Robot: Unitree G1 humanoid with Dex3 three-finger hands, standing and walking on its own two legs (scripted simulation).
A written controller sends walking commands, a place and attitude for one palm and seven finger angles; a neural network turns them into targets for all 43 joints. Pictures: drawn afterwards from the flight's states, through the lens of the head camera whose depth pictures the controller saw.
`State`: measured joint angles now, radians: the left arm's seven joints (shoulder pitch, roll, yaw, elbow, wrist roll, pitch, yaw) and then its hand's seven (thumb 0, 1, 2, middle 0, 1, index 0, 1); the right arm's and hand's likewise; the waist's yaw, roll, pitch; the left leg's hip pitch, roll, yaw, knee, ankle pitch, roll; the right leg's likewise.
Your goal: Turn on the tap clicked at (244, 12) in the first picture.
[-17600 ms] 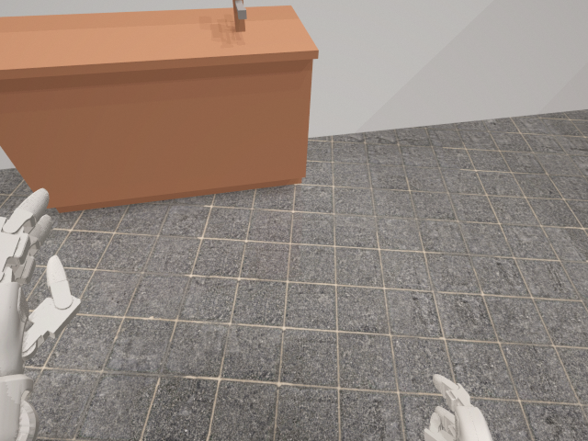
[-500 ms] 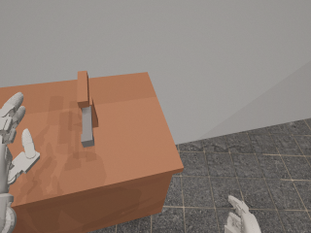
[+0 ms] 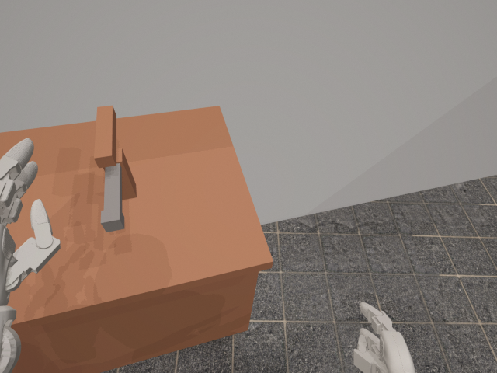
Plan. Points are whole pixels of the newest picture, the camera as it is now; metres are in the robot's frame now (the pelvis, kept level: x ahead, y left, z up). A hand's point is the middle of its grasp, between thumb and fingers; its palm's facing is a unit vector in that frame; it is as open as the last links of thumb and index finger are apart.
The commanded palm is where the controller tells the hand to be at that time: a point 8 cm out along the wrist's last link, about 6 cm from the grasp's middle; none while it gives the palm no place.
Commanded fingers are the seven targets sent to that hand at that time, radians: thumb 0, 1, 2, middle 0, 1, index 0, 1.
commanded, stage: shuffle to correct the standing spot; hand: left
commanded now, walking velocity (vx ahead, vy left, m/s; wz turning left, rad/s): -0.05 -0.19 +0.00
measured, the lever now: (113, 219) +0.32 +0.25 +0.05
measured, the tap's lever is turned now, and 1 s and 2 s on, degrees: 0 0 0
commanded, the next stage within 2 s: none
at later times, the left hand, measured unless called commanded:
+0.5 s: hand (100, 249) +0.22 +0.20 +0.16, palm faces +0.32 -0.86 -0.40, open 7.4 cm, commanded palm +0.16 +0.23 +0.18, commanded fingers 0.00 0.90 0.90 -0.20 -0.30 -0.20 -0.30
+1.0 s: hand (90, 255) +0.21 +0.20 +0.16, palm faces +0.34 -0.85 -0.40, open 7.4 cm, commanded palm +0.15 +0.24 +0.18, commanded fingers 0.00 0.90 0.90 -0.20 -0.30 -0.20 -0.30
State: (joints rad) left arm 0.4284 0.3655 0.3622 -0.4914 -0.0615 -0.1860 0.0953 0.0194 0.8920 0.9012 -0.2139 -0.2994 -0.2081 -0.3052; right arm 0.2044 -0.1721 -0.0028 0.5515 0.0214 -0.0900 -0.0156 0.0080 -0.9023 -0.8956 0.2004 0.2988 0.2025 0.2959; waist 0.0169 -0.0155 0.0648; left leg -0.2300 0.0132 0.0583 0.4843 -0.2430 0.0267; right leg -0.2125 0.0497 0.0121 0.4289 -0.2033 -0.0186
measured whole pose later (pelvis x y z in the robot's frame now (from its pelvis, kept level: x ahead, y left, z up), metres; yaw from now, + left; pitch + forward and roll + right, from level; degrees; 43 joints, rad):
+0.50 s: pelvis +0.00 -0.04 +0.00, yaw +0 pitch +1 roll -1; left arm 0.49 0.40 0.38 -0.53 -0.09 -0.16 0.09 0.02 0.89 0.90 -0.22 -0.30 -0.21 -0.31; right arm 0.22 -0.21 -0.04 0.56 0.02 -0.07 -0.05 0.01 -0.90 -0.90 0.20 0.30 0.20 0.30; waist -0.01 -0.02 0.04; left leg -0.28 0.08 0.03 0.53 -0.26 -0.04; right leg -0.26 0.11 -0.01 0.46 -0.21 -0.08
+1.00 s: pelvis +0.00 -0.04 +0.00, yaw +0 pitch +1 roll -1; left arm 0.49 0.39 0.38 -0.53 -0.09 -0.15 0.09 0.02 0.89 0.90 -0.22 -0.30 -0.21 -0.31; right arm 0.21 -0.19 -0.02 0.55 0.02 -0.07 -0.04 0.01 -0.90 -0.90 0.20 0.30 0.20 0.30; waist 0.00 -0.01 0.04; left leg -0.29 0.07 0.02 0.54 -0.26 -0.03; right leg -0.26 0.11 -0.02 0.47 -0.21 -0.07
